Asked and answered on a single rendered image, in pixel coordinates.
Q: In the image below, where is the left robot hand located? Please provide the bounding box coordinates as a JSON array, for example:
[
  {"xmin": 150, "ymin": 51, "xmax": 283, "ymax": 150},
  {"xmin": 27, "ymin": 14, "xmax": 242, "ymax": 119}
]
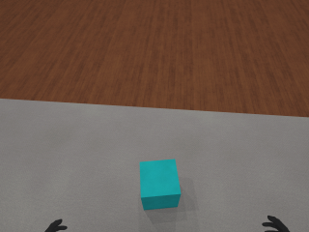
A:
[{"xmin": 44, "ymin": 219, "xmax": 67, "ymax": 232}]

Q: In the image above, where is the right robot hand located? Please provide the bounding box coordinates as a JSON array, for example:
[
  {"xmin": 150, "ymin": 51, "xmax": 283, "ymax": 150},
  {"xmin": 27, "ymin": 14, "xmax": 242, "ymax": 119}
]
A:
[{"xmin": 262, "ymin": 216, "xmax": 290, "ymax": 232}]

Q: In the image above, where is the carton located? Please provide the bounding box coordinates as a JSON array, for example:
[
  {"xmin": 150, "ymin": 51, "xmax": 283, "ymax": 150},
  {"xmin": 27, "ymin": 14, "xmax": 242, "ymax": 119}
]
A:
[{"xmin": 139, "ymin": 159, "xmax": 181, "ymax": 211}]

